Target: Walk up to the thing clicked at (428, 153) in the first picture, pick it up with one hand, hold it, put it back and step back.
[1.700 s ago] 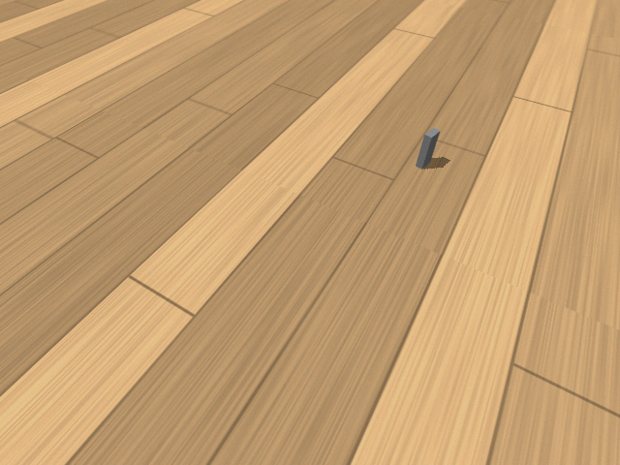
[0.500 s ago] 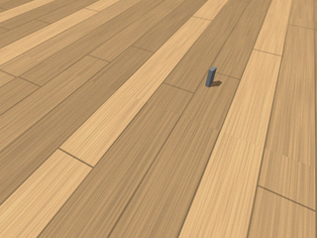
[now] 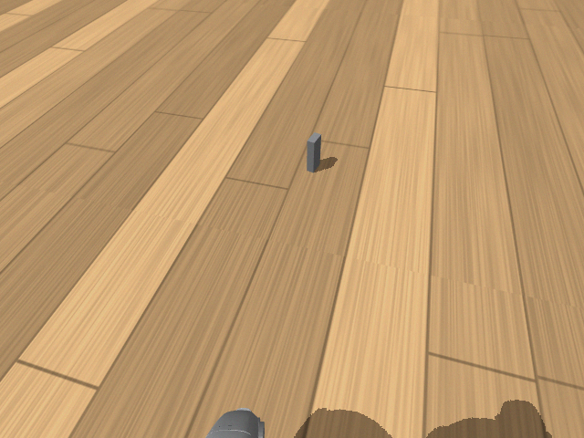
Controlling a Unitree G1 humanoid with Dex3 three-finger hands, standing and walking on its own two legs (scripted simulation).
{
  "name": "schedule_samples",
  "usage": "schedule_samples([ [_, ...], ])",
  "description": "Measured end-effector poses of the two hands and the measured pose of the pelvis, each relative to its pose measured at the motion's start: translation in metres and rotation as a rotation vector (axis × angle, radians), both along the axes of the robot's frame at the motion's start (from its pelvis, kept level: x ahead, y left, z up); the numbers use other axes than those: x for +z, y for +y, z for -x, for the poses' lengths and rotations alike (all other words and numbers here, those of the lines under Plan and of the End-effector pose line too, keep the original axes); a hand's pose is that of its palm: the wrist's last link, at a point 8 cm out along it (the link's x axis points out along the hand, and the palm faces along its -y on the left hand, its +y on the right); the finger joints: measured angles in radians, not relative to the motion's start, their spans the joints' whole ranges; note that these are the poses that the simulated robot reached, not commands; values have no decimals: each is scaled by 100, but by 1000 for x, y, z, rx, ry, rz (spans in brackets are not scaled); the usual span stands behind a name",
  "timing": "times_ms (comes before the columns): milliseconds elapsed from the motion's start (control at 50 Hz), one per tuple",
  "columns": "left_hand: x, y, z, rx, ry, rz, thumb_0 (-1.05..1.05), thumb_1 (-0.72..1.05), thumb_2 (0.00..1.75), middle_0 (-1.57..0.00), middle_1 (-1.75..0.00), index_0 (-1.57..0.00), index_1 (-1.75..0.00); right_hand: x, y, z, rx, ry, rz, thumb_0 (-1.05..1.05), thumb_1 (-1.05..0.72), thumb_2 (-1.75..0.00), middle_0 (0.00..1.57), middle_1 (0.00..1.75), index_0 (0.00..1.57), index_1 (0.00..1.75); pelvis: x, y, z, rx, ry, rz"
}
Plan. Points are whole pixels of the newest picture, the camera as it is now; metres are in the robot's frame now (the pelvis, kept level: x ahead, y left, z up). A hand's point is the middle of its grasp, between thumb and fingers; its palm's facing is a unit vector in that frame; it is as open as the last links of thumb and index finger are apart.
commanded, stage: walk up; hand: left
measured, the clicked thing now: (313, 153) +1.49 +0.03 -0.67
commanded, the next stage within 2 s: none
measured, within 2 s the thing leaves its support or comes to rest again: neither
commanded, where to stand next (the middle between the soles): +1.07 -0.13 m, yaw -10 degrees
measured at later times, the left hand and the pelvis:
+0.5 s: hand (184, 272) +0.42 +0.26 -0.12, palm faces -0.24 -0.90 -0.36, open 7.4 cm; pelvis +0.25 +0.01 +0.00, yaw -8 degrees
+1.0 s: hand (207, 228) +0.55 +0.25 -0.16, palm faces -0.19 -0.91 -0.36, open 7.4 cm; pelvis +0.47 -0.02 -0.02, yaw -11 degrees
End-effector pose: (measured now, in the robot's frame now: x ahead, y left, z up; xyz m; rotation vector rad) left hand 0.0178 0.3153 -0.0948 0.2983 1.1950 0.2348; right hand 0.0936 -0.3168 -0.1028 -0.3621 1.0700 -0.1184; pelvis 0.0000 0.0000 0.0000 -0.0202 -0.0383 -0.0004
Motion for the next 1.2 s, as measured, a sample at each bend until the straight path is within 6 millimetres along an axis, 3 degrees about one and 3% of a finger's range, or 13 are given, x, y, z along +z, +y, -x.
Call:
schedule_samples([
  [140, -23, 15, -81, -53, 6, 32, 0, 90, 90, -21, -30, -20, -30, 8, 10, -55, -33, 19, 49, 1, -90, -90, 21, 30, 20, 30, -8, 15, -75, -29, 16, 25],
  [220, -37, 28, -149, -112, 9, 22, 0, 90, 90, -21, -30, -20, -30, 11, 16, -83, -87, -33, 86, 1, -90, -90, 21, 30, 20, 30, -17, 28, -116, -62, 12, -12],
  [340, -18, 24, -260, -226, -58, 21, 0, 91, 90, -20, -30, -20, -30, 27, 20, -94, -184, -9, 82, 0, -90, -89, 21, 30, 20, 30, -1, 28, -171, -107, 11, -28],
  [500, 7, -9, -399, -336, -142, 7, 0, 91, 90, -20, -30, -20, -30, 12, 2, -110, -264, 105, 57, 0, -90, -90, 21, 30, 20, 30, 0, 11, -246, -146, 8, -36],
  [600, 5, -43, -474, -361, -210, -22, 0, 91, 90, -20, -30, -20, -30, -21, -26, -146, -299, 153, 34, 1, -90, -90, 21, 30, 20, 30, -20, -17, -302, -157, 3, -27],
  [660, 7, -59, -496, -342, -247, -18, 0, 91, 90, -20, -30, -20, -30, -28, -33, -183, -291, 159, 15, 1, -91, -90, 21, 30, 20, 30, -20, -28, -325, -170, -8, -22],
  [760, 12, -67, -501, -307, -187, -11, 0, 91, 90, -20, -30, -20, -30, -16, -37, -261, -247, 69, -11, 1, -91, -90, 20, 30, 20, 30, -6, -34, -364, -190, -7, -16],
  [880, 3, -49, -506, -270, -86, -12, 0, 90, 90, -21, -30, -20, -30, -1, -39, -337, -196, 24, -1, 1, -91, -90, 21, 30, 20, 30, -2, -33, -413, -191, 9, 6],
  [980, -19, -22, -529, -235, -27, -9, 0, 90, 90, -21, -30, -20, -30, 6, -36, -395, -175, 4, 51, 1, -91, -90, 21, 30, 20, 30, -13, -22, -465, -184, 12, 13],
  [1060, -31, -15, -564, -240, 28, -16, 0, 90, 90, -20, -30, -20, -30, 12, -32, -423, -217, -47, 78, 0, -91, -90, 21, 30, 20, 30, -15, -16, -499, -199, -2, -15],
  [1200, -16, -31, -643, -300, 7, 4, 0, 91, 90, -20, -30, -20, -30, 23, -30, -438, -272, 16, 64, 0, -90, -90, 21, 30, 20, 30, 1, -24, -550, -217, -6, -27],
])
